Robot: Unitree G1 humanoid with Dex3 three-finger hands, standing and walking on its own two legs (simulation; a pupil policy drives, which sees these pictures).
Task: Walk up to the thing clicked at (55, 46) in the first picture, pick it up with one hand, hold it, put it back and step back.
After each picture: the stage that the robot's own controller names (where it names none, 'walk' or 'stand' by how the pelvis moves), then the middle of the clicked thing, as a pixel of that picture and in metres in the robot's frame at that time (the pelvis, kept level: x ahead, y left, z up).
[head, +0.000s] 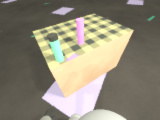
stand; (56, 49) +0.51 +0.31 +0.10
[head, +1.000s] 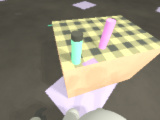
walk; (76, 49) +0.46 +0.14 +0.12
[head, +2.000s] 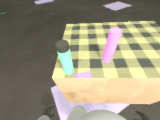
stand; (66, 59) +0.36 +0.20 +0.13
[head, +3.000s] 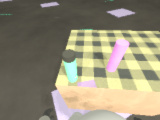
stand; (71, 68) +0.33 +0.17 +0.10
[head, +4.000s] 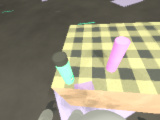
stand; (65, 70) +0.30 +0.18 +0.11
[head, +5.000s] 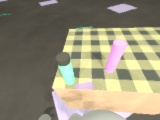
stand; (67, 70) +0.31 +0.18 +0.10
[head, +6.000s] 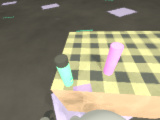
stand; (65, 72) +0.30 +0.19 +0.10
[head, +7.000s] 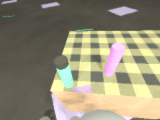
stand; (65, 73) +0.29 +0.19 +0.10
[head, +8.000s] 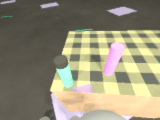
stand; (65, 73) +0.29 +0.19 +0.10
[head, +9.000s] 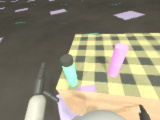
rise first; (70, 72) +0.30 +0.18 +0.10
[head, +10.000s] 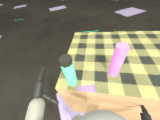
go down; (69, 72) +0.30 +0.18 +0.10
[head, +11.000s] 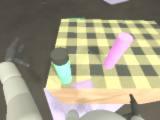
go down; (63, 69) +0.31 +0.16 +0.13
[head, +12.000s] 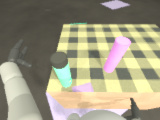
approach; (63, 72) +0.29 +0.17 +0.13
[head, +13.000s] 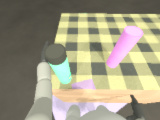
close in; (61, 68) +0.29 +0.17 +0.16
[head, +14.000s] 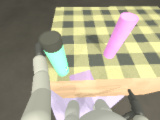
close; (58, 59) +0.34 +0.16 +0.18
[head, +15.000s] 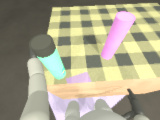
lift; (53, 62) +0.32 +0.17 +0.19
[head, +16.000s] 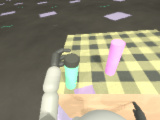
lift; (71, 73) +0.28 +0.13 +0.14
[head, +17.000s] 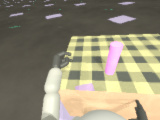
close; out of the picture +0.11 +0.06 -0.70
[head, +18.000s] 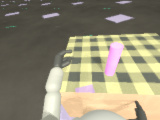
stand; out of the picture +0.09 +0.05 -0.72
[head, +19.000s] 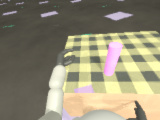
stand; out of the picture +0.16 +0.02 -0.73
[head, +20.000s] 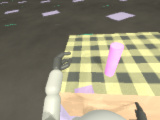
close; out of the picture +0.16 +0.02 -0.73
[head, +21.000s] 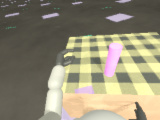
stand; out of the picture +0.16 +0.02 -0.73
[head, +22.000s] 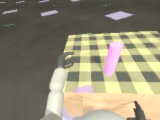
stand; out of the picture +0.16 +0.02 -0.73
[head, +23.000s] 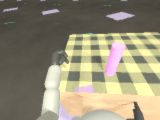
crouch; out of the picture +0.16 +0.02 -0.73
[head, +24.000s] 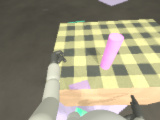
lower; (84, 114) +0.15 +0.03 -0.72
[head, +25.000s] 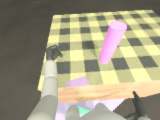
lower; (82, 111) +0.15 +0.03 -0.68
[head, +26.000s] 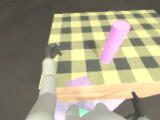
lower; (82, 112) +0.13 +0.03 -0.68
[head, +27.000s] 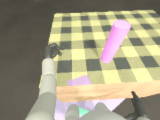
lower; (82, 112) +0.14 +0.03 -0.68
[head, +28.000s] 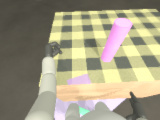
loosen; (82, 111) +0.14 +0.03 -0.67
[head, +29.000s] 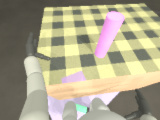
rise; (79, 108) +0.16 +0.04 -0.66
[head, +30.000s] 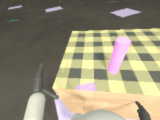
sink last; out of the picture +0.12 +0.03 -0.70
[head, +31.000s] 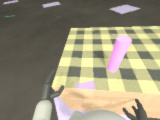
stand; out of the picture +0.13 +0.03 -0.71
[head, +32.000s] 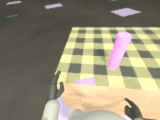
stand; out of the picture +0.15 +0.04 -0.69
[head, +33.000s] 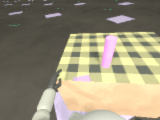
walk; out of the picture +0.20 +0.05 -0.71
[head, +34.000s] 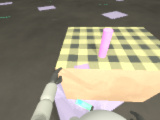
stand; (84, 104) +0.36 +0.03 -0.73
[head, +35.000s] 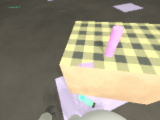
walk; (86, 100) +0.35 +0.02 -0.75
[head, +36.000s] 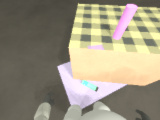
walk; (89, 85) +0.47 -0.05 -0.72
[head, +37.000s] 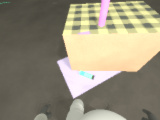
walk; (86, 74) +0.68 +0.08 -0.71
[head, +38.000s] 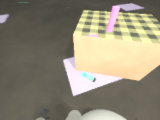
stand; (88, 76) +0.74 +0.01 -0.73
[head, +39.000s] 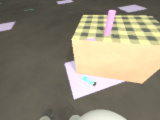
stand; (88, 80) +0.70 +0.04 -0.75
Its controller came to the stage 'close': yes
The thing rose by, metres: 0.00
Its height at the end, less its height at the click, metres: -0.84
